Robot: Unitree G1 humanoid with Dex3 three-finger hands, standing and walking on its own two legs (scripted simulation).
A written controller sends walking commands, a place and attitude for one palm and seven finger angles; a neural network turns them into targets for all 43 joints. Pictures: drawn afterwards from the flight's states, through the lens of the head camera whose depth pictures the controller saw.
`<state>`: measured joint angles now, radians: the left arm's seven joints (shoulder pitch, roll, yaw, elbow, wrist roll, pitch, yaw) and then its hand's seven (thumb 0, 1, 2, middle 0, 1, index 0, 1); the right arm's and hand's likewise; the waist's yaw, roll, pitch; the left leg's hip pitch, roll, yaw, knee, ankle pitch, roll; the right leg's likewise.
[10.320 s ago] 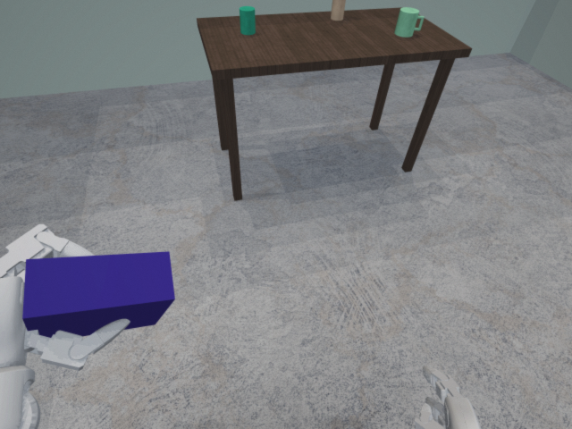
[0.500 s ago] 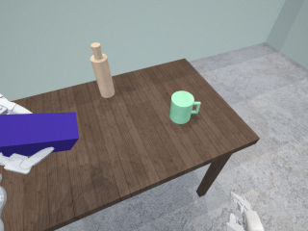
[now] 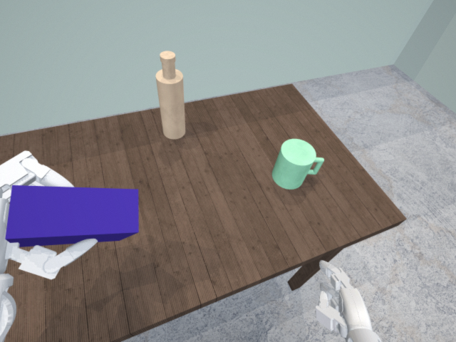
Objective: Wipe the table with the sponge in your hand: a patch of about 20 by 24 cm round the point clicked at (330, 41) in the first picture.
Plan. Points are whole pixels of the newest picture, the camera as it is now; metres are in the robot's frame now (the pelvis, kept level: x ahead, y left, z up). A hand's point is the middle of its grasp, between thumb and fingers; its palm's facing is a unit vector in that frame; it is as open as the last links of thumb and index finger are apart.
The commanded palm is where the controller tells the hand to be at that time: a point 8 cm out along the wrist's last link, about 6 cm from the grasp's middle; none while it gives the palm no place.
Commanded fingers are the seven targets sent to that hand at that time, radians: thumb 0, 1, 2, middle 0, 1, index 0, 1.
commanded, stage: come to a stop and stand still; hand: left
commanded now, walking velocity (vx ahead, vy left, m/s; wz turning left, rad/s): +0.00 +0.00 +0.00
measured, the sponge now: (94, 218) +0.24 +0.21 +0.14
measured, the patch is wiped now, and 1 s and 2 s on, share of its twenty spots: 0.00 0.00 0.00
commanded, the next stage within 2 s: look again from close up in 0.16 s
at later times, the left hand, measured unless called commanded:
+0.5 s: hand (57, 231) +0.21 +0.23 +0.16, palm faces +0.35 -0.85 -0.39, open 9.6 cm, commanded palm +0.15 +0.27 +0.18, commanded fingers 0.00 0.10 1.30 -1.20 -1.60 -1.20 -1.60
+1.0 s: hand (86, 232) +0.21 +0.20 +0.16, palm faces +0.34 -0.87 -0.36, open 9.6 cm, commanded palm +0.14 +0.24 +0.18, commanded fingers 0.00 0.10 1.30 -1.20 -1.60 -1.20 -1.60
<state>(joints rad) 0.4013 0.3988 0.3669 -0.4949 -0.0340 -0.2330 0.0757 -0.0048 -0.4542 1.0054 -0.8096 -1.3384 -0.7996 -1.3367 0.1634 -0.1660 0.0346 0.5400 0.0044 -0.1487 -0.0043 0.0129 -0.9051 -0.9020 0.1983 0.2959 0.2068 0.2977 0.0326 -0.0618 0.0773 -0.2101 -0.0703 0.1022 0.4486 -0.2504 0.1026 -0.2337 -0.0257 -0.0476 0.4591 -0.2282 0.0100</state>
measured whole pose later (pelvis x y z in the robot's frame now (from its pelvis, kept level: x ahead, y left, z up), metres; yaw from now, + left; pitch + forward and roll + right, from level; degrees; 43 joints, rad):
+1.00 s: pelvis -0.02 -0.04 +0.00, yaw -1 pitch +0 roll -1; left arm 0.41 0.37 0.35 -0.47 -0.06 -0.20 0.09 0.00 -0.45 1.01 -0.81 -1.34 -0.80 -1.34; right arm 0.20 -0.18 0.02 0.55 0.02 -0.11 -0.03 0.01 -0.90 -0.90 0.20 0.30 0.21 0.30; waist 0.02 -0.03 0.06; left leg -0.22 -0.01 0.09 0.43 -0.21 0.05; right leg -0.23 0.03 -0.06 0.40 -0.17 -0.04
